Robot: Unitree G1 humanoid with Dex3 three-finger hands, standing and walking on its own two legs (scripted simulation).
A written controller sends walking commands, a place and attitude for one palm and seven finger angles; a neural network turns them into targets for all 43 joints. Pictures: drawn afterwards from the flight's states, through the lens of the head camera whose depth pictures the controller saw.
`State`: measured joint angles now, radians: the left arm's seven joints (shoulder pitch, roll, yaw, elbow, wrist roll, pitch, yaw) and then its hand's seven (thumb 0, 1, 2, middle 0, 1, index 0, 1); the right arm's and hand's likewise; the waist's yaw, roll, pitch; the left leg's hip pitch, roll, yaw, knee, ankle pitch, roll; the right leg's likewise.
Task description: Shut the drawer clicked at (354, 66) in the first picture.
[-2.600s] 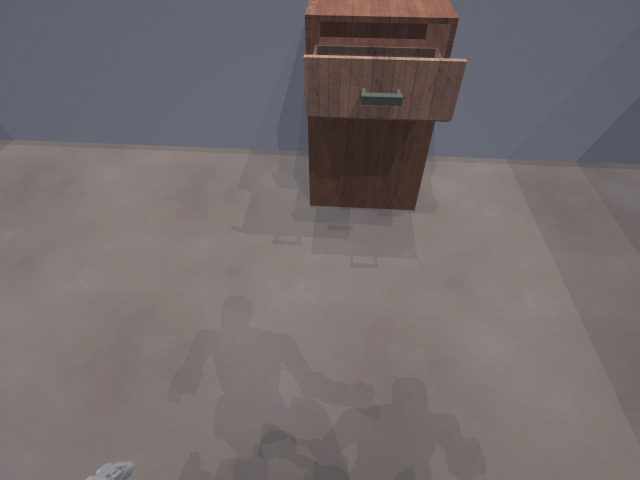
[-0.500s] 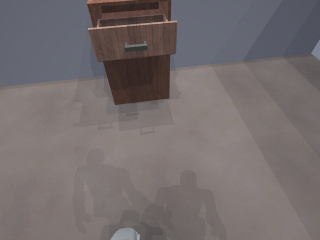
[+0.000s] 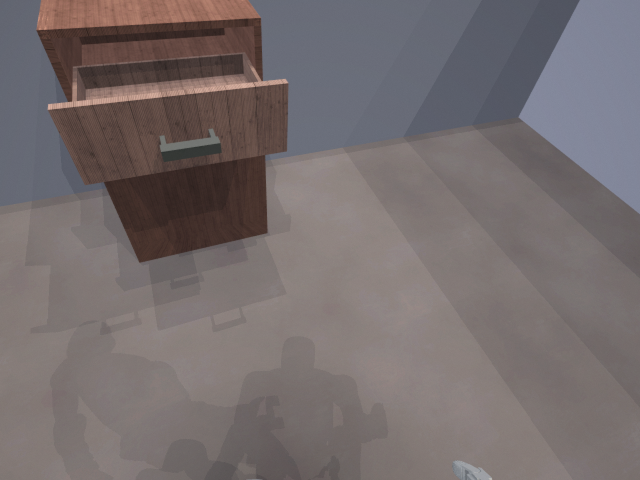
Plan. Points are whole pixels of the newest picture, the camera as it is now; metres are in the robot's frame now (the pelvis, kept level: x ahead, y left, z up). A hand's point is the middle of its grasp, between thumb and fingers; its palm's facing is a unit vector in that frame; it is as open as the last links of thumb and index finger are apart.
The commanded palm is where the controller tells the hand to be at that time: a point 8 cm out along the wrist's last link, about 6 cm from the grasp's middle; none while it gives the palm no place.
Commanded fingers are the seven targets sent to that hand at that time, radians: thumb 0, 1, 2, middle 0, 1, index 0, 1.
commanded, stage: walk to a spot facing it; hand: left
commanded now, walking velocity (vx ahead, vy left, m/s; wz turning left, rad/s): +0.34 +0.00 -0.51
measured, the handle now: (189, 142) +0.72 +0.36 -0.03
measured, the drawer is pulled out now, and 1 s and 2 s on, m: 0.30 0.30 0.30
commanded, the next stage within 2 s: turn to face it in 0.60 s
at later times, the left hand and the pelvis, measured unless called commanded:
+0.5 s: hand (253, 355) +0.33 +0.14 -0.17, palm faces -0.27 -0.96 -0.10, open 7.4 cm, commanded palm none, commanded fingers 0.00 0.90 0.90 -0.20 -0.30 -0.20 -0.30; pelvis +0.19 +0.01 +0.00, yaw -15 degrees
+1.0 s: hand (256, 290) +0.46 +0.16 -0.16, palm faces -0.24 -0.95 -0.20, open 7.3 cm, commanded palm none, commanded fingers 0.00 0.90 0.90 -0.20 -0.30 -0.20 -0.30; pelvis +0.33 +0.01 +0.01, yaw -18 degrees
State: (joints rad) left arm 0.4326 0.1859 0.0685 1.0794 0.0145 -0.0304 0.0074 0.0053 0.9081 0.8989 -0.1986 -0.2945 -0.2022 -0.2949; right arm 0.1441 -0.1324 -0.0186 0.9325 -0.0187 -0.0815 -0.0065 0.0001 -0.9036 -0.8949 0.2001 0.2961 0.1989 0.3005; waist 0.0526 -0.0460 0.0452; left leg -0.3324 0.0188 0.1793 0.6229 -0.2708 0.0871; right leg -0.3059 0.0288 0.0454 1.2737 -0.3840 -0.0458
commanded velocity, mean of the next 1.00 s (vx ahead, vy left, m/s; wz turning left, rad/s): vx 0.11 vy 0.00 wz -0.20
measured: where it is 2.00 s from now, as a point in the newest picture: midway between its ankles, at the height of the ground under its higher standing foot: (315, 471)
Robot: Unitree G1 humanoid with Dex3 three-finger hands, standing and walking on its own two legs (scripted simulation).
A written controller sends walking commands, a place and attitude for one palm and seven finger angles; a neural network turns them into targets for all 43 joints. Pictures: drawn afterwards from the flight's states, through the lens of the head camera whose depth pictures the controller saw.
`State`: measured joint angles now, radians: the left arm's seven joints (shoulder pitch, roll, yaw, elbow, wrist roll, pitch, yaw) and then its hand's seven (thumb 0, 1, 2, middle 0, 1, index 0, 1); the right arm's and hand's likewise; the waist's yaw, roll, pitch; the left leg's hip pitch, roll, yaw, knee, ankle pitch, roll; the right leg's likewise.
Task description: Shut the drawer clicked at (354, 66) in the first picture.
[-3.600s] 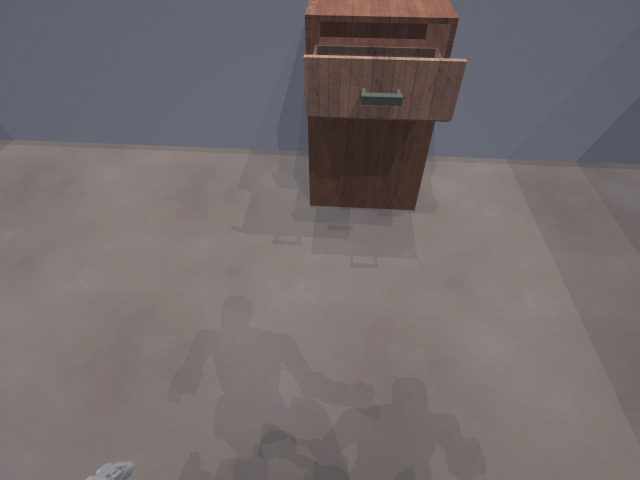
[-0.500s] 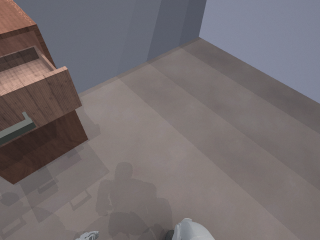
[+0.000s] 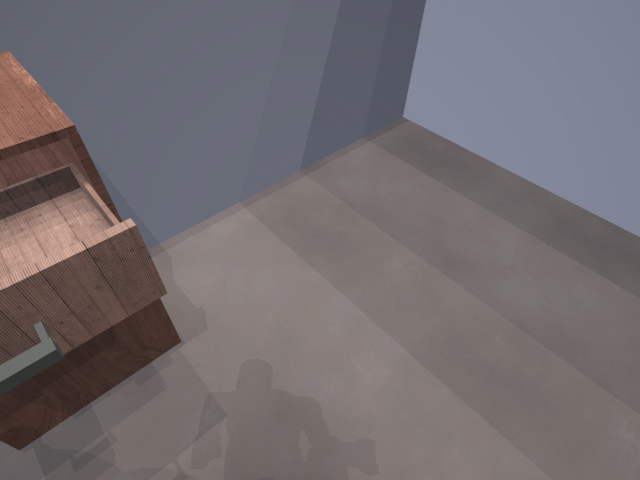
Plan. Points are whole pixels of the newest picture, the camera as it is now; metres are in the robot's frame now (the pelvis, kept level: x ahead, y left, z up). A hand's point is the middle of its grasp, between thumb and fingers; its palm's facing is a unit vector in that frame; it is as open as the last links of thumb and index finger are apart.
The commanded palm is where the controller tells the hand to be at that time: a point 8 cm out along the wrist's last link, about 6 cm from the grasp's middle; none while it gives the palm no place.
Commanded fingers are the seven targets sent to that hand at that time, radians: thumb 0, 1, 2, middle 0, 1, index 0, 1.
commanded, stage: turn to face it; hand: left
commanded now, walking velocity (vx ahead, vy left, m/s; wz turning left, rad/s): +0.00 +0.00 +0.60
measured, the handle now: (6, 362) +0.26 +0.45 -0.04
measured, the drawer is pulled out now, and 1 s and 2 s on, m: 0.30 0.30 0.30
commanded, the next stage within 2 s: take the last steps up to it in 1.24 s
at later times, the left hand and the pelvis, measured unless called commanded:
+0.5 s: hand out of the picture +0.06 +0.23 -0.14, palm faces +0.28 -0.92 -0.27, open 7.4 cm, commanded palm none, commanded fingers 0.00 0.90 0.90 -0.20 -0.30 -0.20 -0.30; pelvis +0.00 -0.01 +0.01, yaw +14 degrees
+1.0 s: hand out of the picture -0.12 +0.13 -0.15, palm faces +0.59 -0.75 -0.28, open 7.4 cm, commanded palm none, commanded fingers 0.00 0.90 0.90 -0.20 -0.30 -0.20 -0.30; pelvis -0.02 -0.05 +0.01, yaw +34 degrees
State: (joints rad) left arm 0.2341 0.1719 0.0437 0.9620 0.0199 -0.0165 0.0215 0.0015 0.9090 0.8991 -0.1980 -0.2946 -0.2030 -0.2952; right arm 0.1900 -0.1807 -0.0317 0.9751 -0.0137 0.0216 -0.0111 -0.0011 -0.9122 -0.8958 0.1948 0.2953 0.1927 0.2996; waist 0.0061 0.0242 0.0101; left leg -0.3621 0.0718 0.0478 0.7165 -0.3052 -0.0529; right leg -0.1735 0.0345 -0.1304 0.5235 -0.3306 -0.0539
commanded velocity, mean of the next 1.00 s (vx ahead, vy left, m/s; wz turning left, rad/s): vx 0.00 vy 0.00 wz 0.56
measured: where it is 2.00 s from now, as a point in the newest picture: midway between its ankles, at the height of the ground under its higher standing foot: outside the picture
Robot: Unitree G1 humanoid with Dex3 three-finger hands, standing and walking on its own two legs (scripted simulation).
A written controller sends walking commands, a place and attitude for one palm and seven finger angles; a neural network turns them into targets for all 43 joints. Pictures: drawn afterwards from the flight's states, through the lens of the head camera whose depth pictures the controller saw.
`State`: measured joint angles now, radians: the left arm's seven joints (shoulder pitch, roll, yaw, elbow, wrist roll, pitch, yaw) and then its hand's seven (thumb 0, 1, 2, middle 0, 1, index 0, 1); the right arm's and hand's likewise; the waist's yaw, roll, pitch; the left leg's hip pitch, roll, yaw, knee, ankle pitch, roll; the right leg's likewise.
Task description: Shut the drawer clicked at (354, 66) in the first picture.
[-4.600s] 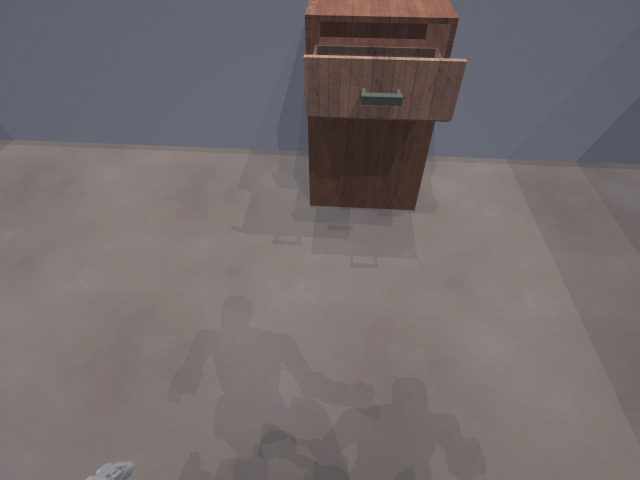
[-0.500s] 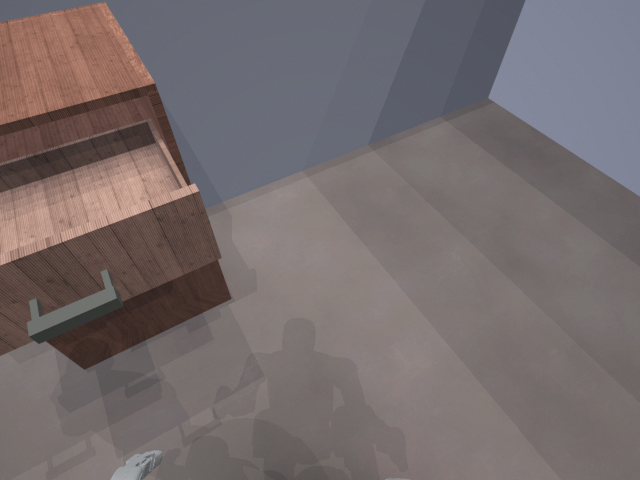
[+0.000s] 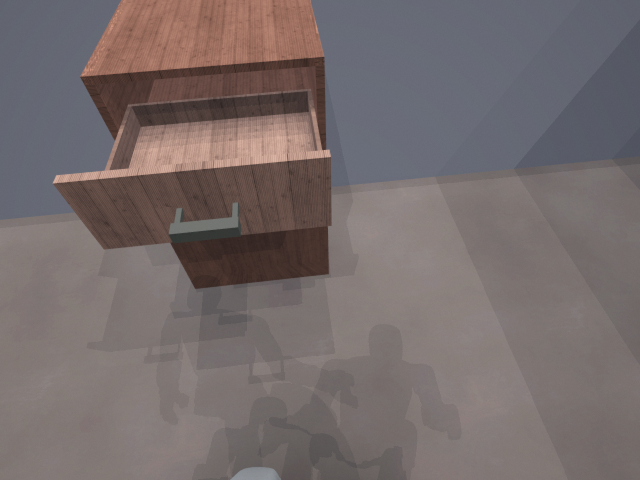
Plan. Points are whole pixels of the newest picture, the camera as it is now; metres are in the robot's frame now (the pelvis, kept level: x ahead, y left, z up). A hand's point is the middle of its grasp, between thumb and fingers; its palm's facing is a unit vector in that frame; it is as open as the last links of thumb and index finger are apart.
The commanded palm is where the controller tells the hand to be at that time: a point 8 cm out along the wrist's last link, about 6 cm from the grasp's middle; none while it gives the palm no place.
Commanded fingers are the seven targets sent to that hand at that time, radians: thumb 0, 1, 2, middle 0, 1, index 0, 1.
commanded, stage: turn to face it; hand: left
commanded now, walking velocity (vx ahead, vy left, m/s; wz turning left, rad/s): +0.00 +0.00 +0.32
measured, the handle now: (206, 220) +0.51 +0.26 -0.04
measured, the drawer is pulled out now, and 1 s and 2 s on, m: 0.30 0.30 0.30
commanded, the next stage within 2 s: take the last steps up to it in 0.24 s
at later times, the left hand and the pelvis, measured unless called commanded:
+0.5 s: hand out of the picture +0.03 +0.21 -0.16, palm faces +0.18 -0.95 -0.26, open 7.4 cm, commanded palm none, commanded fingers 0.00 0.90 0.90 -0.20 -0.30 -0.20 -0.30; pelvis -0.01 +0.00 -0.01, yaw +8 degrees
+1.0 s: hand out of the picture -0.06 +0.14 -0.17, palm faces +0.34 -0.93 -0.12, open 7.4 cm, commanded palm none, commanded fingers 0.00 0.90 0.90 -0.20 -0.30 -0.20 -0.30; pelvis +0.09 +0.04 -0.01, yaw +11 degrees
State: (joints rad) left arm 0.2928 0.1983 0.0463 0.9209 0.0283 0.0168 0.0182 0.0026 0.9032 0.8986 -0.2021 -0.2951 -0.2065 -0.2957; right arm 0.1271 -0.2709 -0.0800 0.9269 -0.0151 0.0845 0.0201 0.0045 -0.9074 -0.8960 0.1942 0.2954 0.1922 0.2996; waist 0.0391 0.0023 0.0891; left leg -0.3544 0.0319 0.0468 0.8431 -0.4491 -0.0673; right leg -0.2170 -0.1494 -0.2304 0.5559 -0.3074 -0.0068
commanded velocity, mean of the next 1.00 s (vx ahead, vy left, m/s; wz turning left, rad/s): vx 0.20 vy -0.03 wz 0.10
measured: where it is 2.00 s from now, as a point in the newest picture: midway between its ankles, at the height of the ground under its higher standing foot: (319, 457)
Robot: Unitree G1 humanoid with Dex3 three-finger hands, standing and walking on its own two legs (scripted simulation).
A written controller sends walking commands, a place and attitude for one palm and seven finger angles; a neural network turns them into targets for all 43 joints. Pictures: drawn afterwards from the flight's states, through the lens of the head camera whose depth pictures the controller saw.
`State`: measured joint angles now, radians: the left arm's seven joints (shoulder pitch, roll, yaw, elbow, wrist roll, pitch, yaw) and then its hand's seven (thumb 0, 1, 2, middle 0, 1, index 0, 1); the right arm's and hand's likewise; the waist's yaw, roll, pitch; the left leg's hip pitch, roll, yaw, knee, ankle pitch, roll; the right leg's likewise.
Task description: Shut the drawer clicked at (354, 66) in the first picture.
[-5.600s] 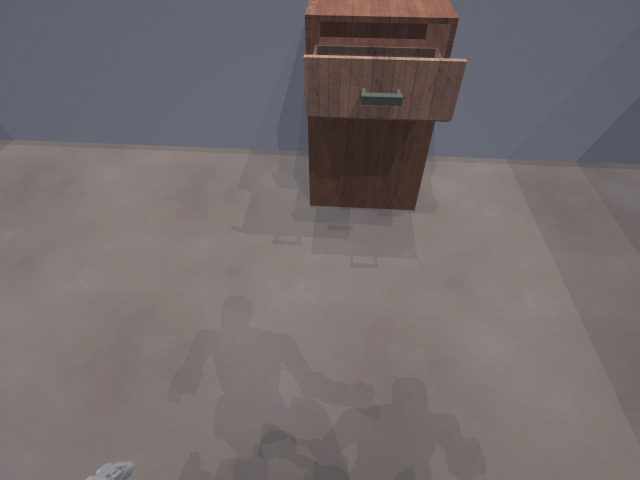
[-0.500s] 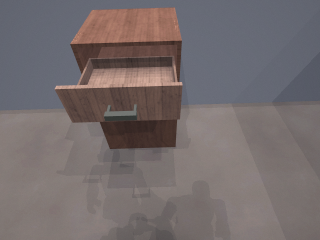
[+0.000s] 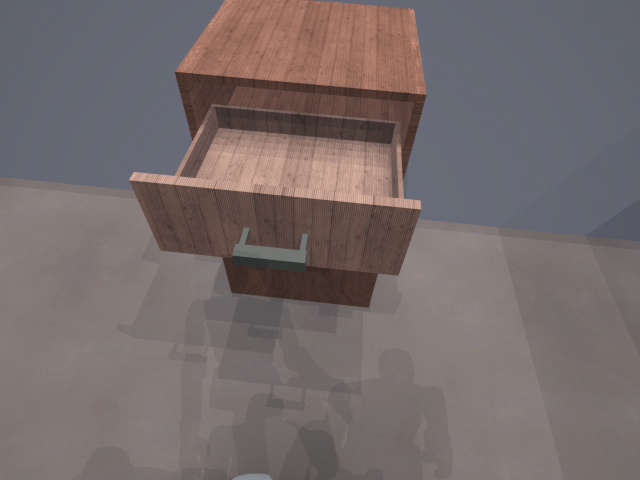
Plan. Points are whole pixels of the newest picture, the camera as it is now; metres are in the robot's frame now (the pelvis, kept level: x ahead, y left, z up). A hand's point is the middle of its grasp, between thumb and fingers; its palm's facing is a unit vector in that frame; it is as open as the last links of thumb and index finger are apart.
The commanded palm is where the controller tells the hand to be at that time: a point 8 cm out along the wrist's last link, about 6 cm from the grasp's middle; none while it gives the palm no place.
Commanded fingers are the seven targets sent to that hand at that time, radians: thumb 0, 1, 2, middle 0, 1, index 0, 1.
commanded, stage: take the last steps up to it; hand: left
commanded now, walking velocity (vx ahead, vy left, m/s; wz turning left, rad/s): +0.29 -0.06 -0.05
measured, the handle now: (272, 247) +0.46 +0.14 -0.04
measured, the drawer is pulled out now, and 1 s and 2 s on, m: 0.30 0.30 0.30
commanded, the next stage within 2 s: come to a stop and stand still in 0.40 s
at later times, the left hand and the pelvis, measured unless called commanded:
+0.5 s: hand (245, 385) +0.27 +0.15 -0.16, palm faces -0.06 -0.97 -0.23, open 7.4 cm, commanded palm none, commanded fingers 0.00 0.90 0.90 -0.20 -0.30 -0.20 -0.30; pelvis +0.15 -0.03 +0.00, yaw -3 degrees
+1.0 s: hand (220, 422) +0.21 +0.18 -0.16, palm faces +0.03 -0.96 -0.28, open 7.3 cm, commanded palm none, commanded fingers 0.00 0.90 0.90 -0.20 -0.30 -0.20 -0.30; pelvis +0.16 -0.02 +0.00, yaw -2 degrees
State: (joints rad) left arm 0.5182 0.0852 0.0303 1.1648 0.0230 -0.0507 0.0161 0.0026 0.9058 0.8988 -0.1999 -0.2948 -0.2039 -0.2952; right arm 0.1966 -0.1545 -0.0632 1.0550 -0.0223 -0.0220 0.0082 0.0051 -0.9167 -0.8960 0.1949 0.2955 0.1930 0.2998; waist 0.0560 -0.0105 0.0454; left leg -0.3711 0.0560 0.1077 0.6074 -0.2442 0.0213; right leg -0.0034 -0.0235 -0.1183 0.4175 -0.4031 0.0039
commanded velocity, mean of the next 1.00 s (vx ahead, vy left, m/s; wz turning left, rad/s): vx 0.02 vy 0.03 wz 0.00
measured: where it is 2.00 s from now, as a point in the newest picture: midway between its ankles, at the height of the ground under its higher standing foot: outside the picture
